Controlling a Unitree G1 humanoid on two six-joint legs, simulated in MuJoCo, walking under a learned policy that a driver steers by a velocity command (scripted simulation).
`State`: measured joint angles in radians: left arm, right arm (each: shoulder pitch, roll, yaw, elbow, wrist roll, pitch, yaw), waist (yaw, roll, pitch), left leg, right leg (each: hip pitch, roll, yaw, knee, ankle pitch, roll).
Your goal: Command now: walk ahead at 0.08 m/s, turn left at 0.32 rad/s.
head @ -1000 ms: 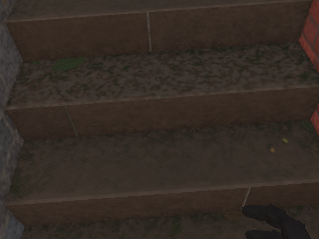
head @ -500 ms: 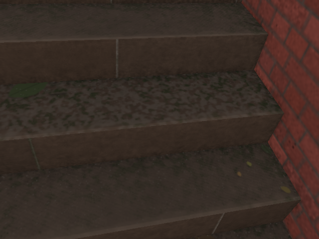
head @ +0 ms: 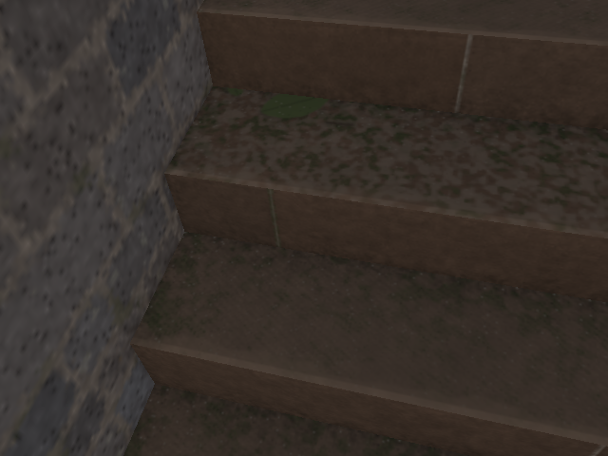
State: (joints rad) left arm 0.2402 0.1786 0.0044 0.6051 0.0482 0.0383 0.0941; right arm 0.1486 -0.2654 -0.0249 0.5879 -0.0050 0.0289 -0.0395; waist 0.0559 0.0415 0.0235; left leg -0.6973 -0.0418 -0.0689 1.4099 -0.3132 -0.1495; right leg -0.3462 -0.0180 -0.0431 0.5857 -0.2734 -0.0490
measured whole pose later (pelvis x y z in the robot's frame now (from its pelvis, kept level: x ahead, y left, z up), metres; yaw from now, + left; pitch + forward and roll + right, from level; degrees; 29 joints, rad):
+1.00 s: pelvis +0.42 -0.08 +0.21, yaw -19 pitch +7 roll +4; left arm 0.39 0.19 -0.03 1.04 0.01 -0.08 0.02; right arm -0.01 -0.07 0.17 0.54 0.00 -0.08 0.04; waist -0.05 -0.04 -0.09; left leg -1.02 -0.01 0.21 1.39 -0.44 0.11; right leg -0.05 0.01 -0.05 0.27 -0.04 -0.14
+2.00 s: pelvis +1.12 -0.09 +0.67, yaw -1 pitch +0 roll +0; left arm 0.02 0.22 0.03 0.63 -0.04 -0.03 0.01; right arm 0.47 -0.25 -0.02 1.04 -0.06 -0.01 -0.02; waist 0.01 -0.04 -0.03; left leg -0.21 0.13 0.23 0.57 -0.35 -0.03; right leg -1.22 0.03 0.06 2.22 -0.14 -0.09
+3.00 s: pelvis +1.46 -0.11 +0.87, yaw -8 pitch +3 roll +0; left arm 0.18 0.23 0.04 0.66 0.02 0.02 0.06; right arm 0.18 -0.24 -0.05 0.69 0.00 -0.03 -0.02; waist 0.01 -0.02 0.00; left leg -0.24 0.07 -0.02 0.60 -0.02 -0.02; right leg -0.25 0.05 -0.01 0.74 -0.24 -0.06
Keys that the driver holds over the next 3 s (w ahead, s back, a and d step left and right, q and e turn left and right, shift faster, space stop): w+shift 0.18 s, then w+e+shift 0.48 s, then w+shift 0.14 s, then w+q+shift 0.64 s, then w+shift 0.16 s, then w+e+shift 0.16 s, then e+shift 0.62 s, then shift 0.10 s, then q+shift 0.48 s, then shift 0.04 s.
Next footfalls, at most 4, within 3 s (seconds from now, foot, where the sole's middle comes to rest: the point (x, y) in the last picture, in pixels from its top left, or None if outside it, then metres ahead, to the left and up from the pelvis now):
0.20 left None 0.05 0.12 -0.77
0.62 right None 0.30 -0.09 -0.60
1.02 left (393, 332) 0.58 -0.06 -0.43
1.36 right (541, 161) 0.83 -0.32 -0.26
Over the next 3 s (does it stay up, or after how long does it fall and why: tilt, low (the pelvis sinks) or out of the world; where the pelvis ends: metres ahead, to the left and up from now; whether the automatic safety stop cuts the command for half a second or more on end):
stays up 1.46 -0.11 0.87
